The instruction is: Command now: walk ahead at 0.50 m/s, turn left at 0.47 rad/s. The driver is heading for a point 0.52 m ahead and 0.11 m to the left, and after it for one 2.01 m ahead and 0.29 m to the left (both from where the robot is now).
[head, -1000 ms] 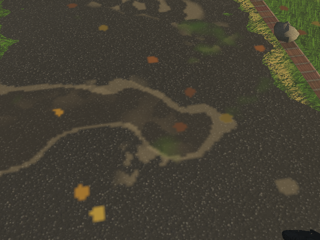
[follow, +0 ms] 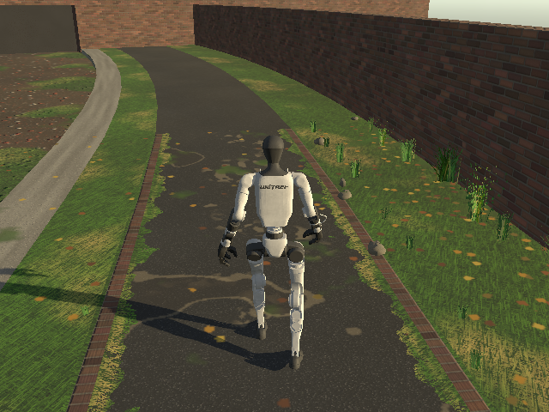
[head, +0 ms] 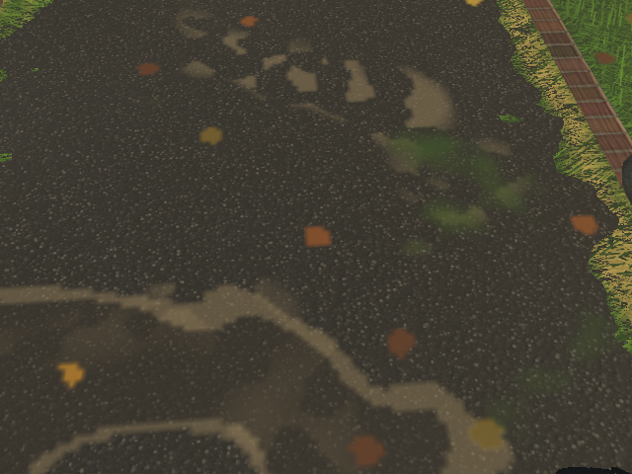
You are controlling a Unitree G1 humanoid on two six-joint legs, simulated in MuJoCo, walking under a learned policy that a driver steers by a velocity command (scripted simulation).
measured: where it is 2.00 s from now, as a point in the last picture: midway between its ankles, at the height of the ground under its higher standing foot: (226, 233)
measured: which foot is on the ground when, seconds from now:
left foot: down 0.00-0.46, up 0.48-0.94, down 0.96-1.00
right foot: up 0.00-0.44, down 0.46-0.98, up 1.00-1.00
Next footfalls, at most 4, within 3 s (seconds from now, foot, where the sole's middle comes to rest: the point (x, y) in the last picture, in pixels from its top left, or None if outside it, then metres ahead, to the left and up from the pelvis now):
0.46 right None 0.45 -0.08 -0.75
0.96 left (207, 399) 0.59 0.28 -0.75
1.50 right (265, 259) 0.96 0.20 -0.75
1.94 left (193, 188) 1.19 0.42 -0.75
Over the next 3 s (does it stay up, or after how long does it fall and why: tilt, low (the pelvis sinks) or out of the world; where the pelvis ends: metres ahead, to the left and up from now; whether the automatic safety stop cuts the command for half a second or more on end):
stays up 1.19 0.29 0.03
